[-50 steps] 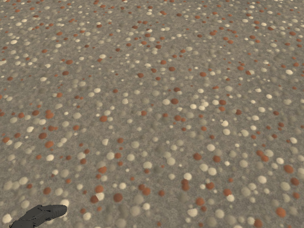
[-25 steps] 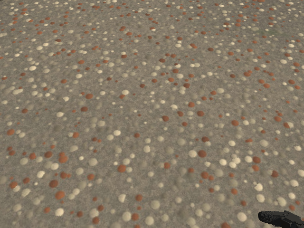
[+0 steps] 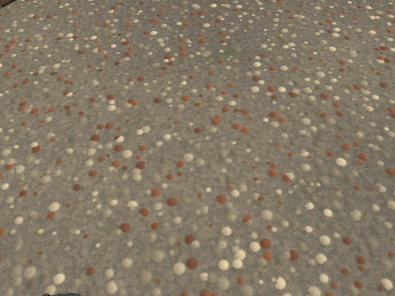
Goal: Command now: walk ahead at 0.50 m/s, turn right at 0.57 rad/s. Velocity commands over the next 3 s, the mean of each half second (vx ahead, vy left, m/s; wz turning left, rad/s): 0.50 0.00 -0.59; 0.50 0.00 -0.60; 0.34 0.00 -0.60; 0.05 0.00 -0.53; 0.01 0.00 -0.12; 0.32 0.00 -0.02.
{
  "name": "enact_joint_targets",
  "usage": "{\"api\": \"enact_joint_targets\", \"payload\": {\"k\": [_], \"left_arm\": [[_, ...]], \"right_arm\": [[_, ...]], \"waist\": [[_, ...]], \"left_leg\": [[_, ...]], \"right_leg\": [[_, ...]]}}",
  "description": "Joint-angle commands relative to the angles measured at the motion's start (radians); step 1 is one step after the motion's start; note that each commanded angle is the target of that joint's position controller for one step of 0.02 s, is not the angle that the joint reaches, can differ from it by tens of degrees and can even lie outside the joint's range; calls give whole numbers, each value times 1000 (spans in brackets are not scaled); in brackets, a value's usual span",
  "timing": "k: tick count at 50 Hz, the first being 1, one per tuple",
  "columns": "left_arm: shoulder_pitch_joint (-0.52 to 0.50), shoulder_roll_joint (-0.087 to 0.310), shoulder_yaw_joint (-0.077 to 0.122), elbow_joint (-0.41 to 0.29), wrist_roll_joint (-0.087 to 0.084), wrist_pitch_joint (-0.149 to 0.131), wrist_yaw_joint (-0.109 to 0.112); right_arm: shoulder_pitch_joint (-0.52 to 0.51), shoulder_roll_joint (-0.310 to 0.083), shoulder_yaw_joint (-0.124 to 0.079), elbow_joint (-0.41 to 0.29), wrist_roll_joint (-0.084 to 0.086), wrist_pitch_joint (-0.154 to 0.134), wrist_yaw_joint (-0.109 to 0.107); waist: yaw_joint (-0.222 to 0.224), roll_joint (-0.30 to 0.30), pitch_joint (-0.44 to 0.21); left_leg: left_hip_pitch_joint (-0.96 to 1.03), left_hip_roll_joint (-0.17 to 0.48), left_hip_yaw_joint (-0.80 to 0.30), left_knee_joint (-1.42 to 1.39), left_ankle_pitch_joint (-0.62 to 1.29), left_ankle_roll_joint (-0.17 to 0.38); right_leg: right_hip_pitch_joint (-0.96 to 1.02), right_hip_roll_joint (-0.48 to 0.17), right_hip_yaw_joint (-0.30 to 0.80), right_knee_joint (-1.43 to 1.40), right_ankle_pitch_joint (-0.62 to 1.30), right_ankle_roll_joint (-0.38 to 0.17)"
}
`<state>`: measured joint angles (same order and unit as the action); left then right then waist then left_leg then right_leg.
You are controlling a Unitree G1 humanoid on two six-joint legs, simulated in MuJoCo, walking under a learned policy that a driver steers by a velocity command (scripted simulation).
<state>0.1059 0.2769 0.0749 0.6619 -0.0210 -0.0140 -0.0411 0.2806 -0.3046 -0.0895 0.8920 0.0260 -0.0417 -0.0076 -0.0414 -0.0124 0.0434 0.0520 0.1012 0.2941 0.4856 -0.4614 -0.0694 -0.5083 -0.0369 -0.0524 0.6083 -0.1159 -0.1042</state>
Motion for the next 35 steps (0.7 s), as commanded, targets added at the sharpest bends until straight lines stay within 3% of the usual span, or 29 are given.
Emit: {"api": "enact_joint_targets", "payload": {"k": [1,2,3,4,5,6,7,10,15,19,22,23,24,25,26,27,28,29,30,32,35], "left_arm": [[336,361,114,28,-15,-3,27],[348,280,87,-10,-6,-27,15],[318,218,68,2,3,-46,10],[268,190,58,0,0,-54,11],[196,157,47,-12,3,-53,14],[154,131,36,-30,14,-53,20],[140,129,34,-38,18,-54,24],[170,161,41,-29,8,-59,44],[231,174,46,-2,3,-48,63],[280,165,47,26,-5,-39,64],[267,164,49,28,-2,-26,70],[249,152,45,22,-2,-22,70],[239,113,30,12,3,-23,66],[253,59,8,-11,24,-24,64],[401,23,-3,-35,-15,-33,63],[379,135,14,0,-25,-32,67],[263,182,27,-13,-16,-28,65],[210,172,28,-22,-6,-24,66],[174,158,30,-35,4,-25,62],[187,117,26,-39,-9,-17,51],[143,77,15,-68,-5,-6,48]], "right_arm": [[24,8,24,-144,-53,-30,0],[-69,-75,16,-154,-10,-69,12],[-155,-125,3,-180,27,-90,19],[-161,-112,8,-175,12,-103,15],[-155,-115,3,-162,-17,-105,8],[-137,-123,-4,-155,-26,-96,9],[-129,-121,-6,-155,-27,-83,12],[-166,-82,2,-170,-41,-57,11],[-335,-41,22,-222,-30,-59,22],[-387,-71,15,-253,-19,-74,37],[-333,-102,1,-247,-17,-89,41],[-258,-113,-9,-228,-19,-94,38],[-147,-146,-25,-207,-32,-100,32],[13,-204,-38,-195,-43,-98,23],[72,-258,-51,-158,-48,-85,32],[33,-151,-27,-182,-23,-80,36],[-8,-96,-13,-191,-20,-72,29],[-54,-86,-6,-195,-31,-65,26],[-78,-70,-1,-186,-36,-61,23],[-85,-59,3,-172,-39,-68,18],[-67,-91,-9,-147,-28,-78,16]], "waist": [[81,-308,-268],[151,-168,-377],[160,-109,-242],[122,-48,-177],[80,-18,-133],[47,-33,-120],[34,-41,-114],[32,-16,-81],[96,-60,-25],[115,-72,-20],[81,-112,-33],[40,-121,-59],[-14,-102,-145],[-67,27,-301],[14,400,-390],[-10,252,-297],[-36,151,-177],[-19,77,-111],[-4,73,-60],[23,121,-47],[24,97,-27]], "left_leg": [[-712,-105,-138,809,-120,25],[-825,-115,-365,913,-148,44],[-911,-71,-366,898,-45,71],[-873,-25,-370,813,46,89],[-798,6,-375,724,103,86],[-727,24,-383,674,143,82],[-691,24,-380,637,164,73],[-681,0,-351,486,254,26],[-611,-68,-342,131,536,0],[-576,-90,-370,26,538,22],[-508,-99,-369,-5,411,59],[-408,-109,-347,-41,406,80],[-216,-63,-373,-40,411,119],[60,116,-559,-18,358,177],[320,312,-1056,-147,104,332],[265,307,-1075,-189,-96,306],[141,267,-899,-199,-62,264],[15,227,-774,-214,69,244],[-73,193,-685,-234,174,242],[-151,153,-558,-281,272,236],[-158,167,-452,-326,393,264]], "right_leg": [[823,-225,676,-192,-232,-280],[871,-294,890,-338,-363,-313],[801,-278,759,-351,-279,-262],[673,-235,634,-333,-173,-224],[545,-194,534,-332,-61,-196],[463,-166,477,-350,21,-185],[419,-155,455,-369,71,-187],[338,-123,368,-393,183,-190],[272,-58,308,-385,56,-124],[338,-91,390,-307,8,-106],[399,-113,463,-214,59,-86],[391,-89,461,-157,111,-69],[344,-33,419,-7,148,-36],[200,41,326,284,-49,7],[-157,149,241,581,-498,66],[-265,63,269,700,-450,79],[-285,30,236,715,-354,84],[-247,-5,206,692,-285,89],[-228,-33,205,644,-240,90],[-164,-70,186,588,-203,87],[-211,-90,166,501,-157,101]]}}
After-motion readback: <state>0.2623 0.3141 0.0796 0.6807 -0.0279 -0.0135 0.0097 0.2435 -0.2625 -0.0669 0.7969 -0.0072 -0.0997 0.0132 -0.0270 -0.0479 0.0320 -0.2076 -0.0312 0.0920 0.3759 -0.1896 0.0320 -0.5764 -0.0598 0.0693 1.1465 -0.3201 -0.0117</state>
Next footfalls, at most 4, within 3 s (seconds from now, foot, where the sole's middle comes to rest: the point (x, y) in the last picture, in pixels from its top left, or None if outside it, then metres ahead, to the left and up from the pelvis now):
0.48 left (189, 290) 0.48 0.06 -0.75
1.00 right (295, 245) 0.61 -0.30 -0.75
1.46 left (290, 172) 0.91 -0.35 -0.75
1.88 right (323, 233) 0.65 -0.41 -0.75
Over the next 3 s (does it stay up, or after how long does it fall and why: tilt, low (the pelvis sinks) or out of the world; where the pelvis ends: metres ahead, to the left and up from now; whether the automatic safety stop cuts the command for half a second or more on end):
stays up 0.77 -0.47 0.02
